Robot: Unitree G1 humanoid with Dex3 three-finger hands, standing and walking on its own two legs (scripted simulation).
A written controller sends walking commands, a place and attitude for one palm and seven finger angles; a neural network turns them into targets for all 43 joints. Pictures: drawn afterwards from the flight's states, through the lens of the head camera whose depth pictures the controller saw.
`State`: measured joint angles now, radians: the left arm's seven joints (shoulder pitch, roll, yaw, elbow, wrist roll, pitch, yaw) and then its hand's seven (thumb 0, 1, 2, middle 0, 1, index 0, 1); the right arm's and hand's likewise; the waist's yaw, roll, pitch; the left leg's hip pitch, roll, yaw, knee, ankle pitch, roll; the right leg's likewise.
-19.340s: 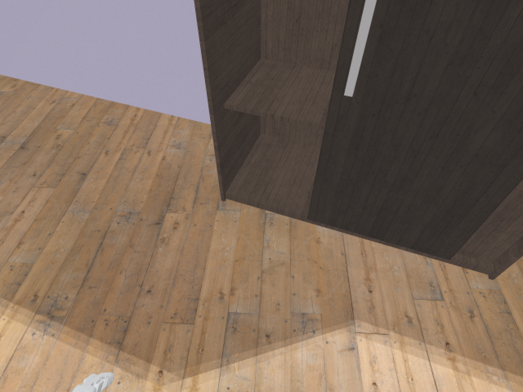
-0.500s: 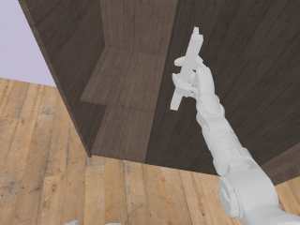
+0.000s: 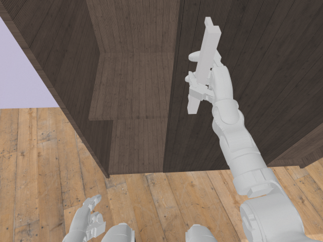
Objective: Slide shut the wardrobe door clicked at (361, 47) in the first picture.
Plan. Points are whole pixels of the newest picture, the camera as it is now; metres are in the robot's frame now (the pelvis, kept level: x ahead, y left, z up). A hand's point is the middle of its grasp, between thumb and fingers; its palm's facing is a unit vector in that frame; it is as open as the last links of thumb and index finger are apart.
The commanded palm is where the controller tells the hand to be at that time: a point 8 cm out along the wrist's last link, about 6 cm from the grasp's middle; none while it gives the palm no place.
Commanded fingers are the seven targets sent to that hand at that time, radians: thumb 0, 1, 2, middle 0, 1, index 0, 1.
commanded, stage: step sideways, sliding the door along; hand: right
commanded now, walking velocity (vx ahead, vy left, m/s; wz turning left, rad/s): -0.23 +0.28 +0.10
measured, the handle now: (198, 73) +0.48 -0.08 +0.13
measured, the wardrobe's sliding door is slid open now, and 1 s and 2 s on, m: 0.33 0.03 0.00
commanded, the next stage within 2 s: none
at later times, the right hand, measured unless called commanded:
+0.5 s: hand (144, 86) +0.42 +0.05 +0.14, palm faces +0.05 +0.99 -0.10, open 6.3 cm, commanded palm +0.40 +0.07 +0.14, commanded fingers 0.00 -0.90 -0.90 0.45 1.40 0.45 1.40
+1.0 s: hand (60, 89) +0.41 +0.24 +0.13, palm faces +0.03 +0.99 -0.12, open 6.3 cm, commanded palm +0.39 +0.26 +0.14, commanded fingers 0.00 -0.90 -0.90 0.45 1.40 0.45 1.40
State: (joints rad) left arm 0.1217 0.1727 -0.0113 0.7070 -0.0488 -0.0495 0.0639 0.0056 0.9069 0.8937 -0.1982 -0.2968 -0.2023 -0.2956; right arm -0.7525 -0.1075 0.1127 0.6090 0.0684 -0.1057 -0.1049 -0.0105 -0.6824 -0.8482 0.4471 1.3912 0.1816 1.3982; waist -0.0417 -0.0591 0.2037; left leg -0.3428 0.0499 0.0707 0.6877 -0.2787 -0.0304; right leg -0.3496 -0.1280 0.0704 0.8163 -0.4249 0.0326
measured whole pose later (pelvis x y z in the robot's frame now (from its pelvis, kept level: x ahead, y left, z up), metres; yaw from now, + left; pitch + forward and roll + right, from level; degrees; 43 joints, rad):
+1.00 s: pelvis +0.03 +0.33 +0.00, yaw -2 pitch -3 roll +0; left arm 0.07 0.19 0.04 0.58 -0.04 -0.06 -0.01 0.01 0.91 0.89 -0.19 -0.30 -0.20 -0.30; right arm -0.48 -0.10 0.16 0.18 0.05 -0.12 -0.15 -0.01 -0.73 -0.81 0.42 1.40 0.18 1.40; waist -0.12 -0.06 0.27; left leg -0.38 0.04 0.01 0.80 -0.31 0.00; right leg -0.22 -0.29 -0.11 0.60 -0.29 0.16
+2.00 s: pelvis +0.11 +0.53 +0.01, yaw -1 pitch +0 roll +1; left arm 0.13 0.23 0.02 0.62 -0.04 -0.14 0.03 0.01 0.91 0.89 -0.20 -0.30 -0.20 -0.30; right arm -0.13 -0.15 -0.19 -0.02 0.10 -0.02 -0.29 -0.02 -0.69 -0.82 0.39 1.39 0.03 1.40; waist -0.12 -0.08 0.14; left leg -0.29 0.06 0.09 0.61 -0.30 -0.03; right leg -0.15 -0.14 -0.05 0.63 -0.40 0.02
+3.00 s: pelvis +0.18 +0.45 +0.02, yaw +7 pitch -1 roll +0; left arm 0.24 0.20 -0.05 0.62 0.01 -0.11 0.03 0.01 0.91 0.89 -0.20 -0.30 -0.20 -0.30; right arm 0.43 -0.15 -0.14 -0.36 0.04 -0.05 -0.20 -0.06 -0.68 -0.76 0.46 1.40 0.33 1.40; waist -0.04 -0.03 0.00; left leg -0.27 -0.01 0.03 0.56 -0.26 0.03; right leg -0.25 0.00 -0.04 0.53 -0.25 -0.01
